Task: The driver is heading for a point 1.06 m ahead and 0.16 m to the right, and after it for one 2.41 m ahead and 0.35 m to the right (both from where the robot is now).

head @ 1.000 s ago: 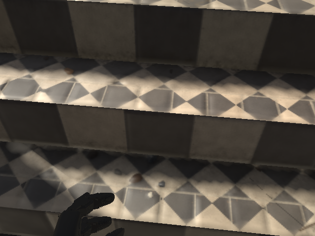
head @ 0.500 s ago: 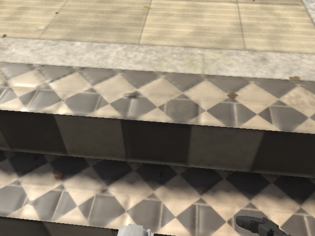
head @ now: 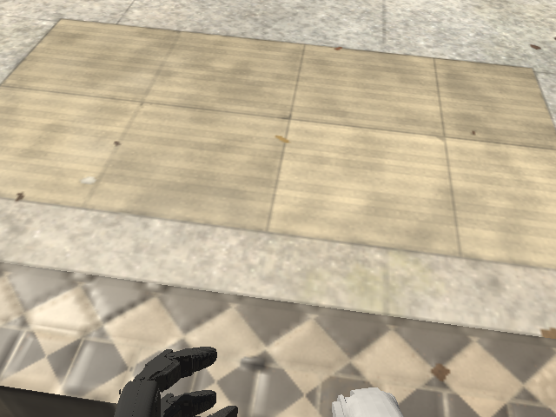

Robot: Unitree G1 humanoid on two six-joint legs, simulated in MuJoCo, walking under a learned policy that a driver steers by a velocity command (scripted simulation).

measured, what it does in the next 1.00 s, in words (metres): climbs: right foot 0.20 m higher, then left foot 0.20 m higher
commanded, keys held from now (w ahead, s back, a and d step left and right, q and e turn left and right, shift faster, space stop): w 0.82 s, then w+e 0.18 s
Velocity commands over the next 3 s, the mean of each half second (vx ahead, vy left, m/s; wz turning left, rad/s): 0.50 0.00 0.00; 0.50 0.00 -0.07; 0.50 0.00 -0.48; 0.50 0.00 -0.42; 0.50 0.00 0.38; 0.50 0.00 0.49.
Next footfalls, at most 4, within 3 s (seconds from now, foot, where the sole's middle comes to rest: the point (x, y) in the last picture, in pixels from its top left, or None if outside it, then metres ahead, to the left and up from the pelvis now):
0.18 right None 0.23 -0.09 -0.56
0.64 left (229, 337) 0.53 0.10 -0.36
1.20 right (334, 224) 0.80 -0.11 -0.36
1.68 left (293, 119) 1.17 -0.02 -0.36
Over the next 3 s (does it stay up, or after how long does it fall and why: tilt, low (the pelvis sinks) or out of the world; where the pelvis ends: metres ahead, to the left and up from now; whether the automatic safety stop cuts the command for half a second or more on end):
stays up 1.62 -0.25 0.42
